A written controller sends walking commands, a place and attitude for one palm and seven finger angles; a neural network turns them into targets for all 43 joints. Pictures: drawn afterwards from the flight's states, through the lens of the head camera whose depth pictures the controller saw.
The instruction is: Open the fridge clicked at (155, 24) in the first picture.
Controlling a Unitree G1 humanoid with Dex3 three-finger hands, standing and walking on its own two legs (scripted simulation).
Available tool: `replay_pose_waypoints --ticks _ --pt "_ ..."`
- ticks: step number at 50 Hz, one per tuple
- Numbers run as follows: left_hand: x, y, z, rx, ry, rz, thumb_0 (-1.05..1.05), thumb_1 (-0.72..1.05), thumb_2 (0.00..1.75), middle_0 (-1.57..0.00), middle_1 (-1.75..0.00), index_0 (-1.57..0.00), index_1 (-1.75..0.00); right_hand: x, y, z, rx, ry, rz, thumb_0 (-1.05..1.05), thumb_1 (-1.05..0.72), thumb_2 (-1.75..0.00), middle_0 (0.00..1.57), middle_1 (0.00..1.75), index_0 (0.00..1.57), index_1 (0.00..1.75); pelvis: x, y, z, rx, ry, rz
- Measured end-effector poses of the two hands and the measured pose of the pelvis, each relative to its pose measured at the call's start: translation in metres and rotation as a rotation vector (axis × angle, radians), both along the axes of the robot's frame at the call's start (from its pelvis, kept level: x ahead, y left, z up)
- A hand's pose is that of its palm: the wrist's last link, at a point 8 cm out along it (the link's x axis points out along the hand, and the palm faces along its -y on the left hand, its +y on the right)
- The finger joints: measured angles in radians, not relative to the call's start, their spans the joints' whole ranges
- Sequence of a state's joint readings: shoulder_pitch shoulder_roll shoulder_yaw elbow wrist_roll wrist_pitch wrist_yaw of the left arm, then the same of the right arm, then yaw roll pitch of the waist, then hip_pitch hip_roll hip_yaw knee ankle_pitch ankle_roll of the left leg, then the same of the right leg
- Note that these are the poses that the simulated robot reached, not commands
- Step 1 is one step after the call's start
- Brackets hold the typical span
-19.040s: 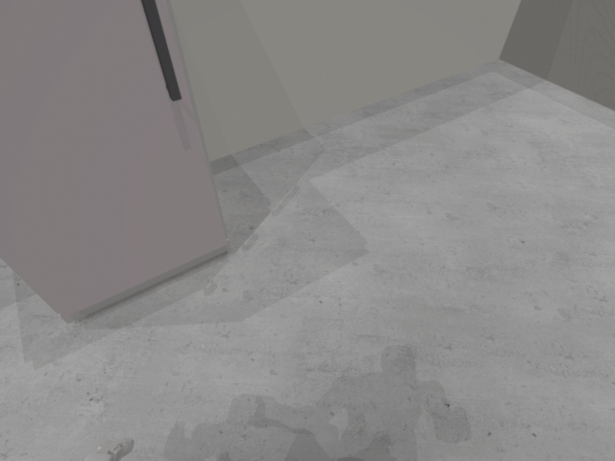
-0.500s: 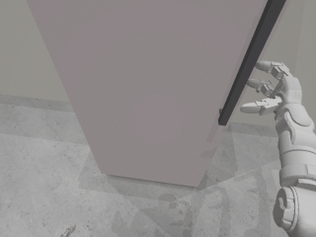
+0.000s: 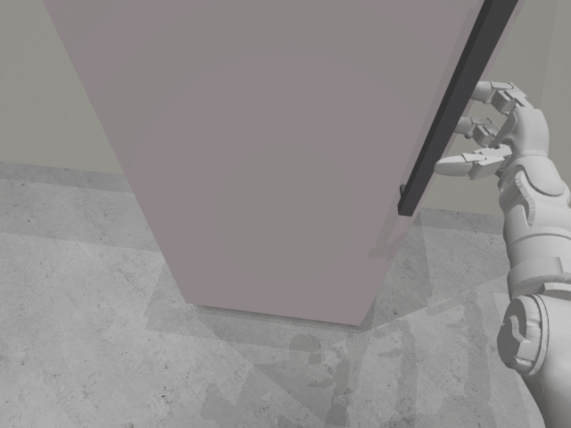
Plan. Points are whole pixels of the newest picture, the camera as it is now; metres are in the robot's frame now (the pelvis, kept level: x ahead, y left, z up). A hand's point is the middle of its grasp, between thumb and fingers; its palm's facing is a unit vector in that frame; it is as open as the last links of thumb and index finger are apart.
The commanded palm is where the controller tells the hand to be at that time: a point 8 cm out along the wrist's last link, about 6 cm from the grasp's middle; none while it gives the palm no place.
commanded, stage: slide the fingers in behind the handle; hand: right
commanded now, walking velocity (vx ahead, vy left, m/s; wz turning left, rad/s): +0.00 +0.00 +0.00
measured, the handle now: (450, 94) +0.52 -0.14 +0.22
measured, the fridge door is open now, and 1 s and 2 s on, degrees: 0 0 0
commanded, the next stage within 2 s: grip the handle and tug to test in 1.82 s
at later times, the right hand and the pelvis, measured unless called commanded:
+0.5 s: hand (456, 144) +0.47 -0.16 +0.18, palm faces +0.00 +1.00 +0.01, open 13.9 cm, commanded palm +0.44 -0.21 +0.18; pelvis +0.00 -0.01 +0.00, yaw +1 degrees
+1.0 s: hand (447, 145) +0.46 -0.14 +0.18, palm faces +0.00 +1.00 +0.02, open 14.0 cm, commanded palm +0.44 -0.19 +0.18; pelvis +0.01 +0.00 +0.00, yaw +1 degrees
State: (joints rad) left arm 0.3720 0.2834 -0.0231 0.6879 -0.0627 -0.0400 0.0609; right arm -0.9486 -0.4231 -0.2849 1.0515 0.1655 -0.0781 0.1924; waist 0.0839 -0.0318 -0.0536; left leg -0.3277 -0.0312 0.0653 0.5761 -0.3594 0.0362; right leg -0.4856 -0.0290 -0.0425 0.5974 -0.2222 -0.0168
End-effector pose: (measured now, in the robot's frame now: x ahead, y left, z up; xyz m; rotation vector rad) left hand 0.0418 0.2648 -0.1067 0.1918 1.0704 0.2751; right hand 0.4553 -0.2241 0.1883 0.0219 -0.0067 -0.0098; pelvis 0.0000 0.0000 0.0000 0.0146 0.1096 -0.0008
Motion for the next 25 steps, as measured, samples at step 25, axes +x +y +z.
replay_pose_waypoints --ticks 25 --pt "0.005 -0.011 0.002 -0.022 -0.058 0.015 0.01 0.91 0.9 -0.2 -0.3 -0.2 -0.3 -0.008 0.013 -0.01 -0.01 -0.026 0.013 -0.01 0.5 -0.3 0.31 1.2 0.31 1.2 0.001 -0.007 0.0 0.003 -0.007 0.022"
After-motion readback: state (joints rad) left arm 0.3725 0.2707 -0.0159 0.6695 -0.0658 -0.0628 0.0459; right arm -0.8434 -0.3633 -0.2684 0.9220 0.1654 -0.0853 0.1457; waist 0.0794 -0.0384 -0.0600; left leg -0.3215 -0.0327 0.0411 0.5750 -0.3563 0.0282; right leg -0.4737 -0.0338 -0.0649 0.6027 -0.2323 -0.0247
